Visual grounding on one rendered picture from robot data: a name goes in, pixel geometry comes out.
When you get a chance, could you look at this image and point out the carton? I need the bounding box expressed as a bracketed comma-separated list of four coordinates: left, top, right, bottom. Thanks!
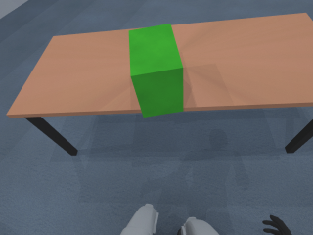
[128, 23, 184, 118]

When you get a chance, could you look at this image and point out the robot right hand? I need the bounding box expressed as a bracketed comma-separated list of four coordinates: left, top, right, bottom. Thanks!
[262, 215, 292, 235]

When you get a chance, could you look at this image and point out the table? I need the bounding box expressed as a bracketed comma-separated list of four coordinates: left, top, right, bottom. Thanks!
[6, 13, 313, 156]

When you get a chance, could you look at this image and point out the robot right shin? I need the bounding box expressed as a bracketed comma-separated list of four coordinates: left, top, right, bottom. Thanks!
[185, 217, 196, 224]

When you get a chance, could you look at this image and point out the left robot thigh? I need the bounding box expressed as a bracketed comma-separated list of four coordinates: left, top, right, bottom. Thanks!
[120, 206, 159, 235]

